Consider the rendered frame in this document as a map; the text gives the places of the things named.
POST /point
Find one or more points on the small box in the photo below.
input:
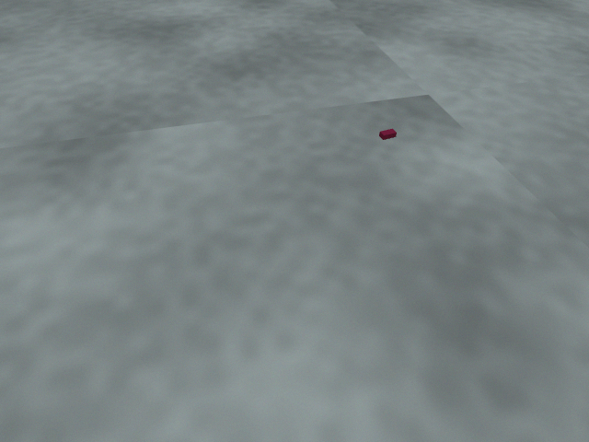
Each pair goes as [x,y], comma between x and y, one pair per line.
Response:
[388,134]

